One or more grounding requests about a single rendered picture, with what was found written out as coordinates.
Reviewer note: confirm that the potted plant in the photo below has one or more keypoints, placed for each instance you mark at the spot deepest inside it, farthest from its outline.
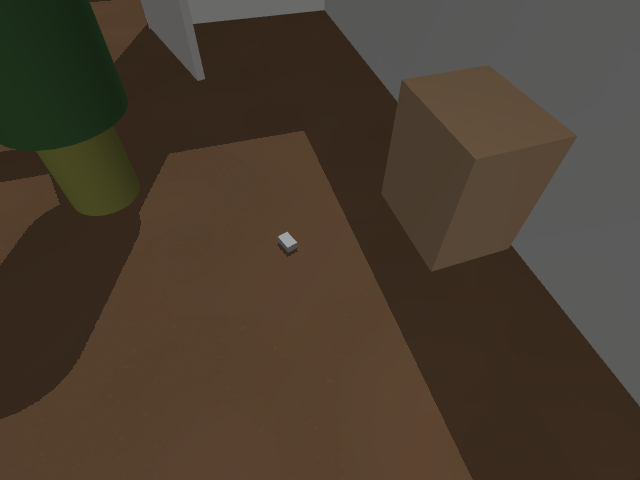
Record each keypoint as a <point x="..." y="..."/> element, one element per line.
<point x="60" y="95"/>

